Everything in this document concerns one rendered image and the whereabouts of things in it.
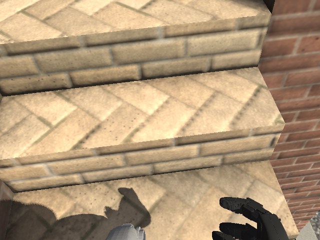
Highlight left robot shin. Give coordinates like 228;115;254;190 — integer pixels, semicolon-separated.
109;223;134;233

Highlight robot right hand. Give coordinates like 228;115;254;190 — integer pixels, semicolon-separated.
212;197;289;240

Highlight left robot thigh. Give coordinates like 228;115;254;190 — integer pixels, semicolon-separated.
105;225;146;240

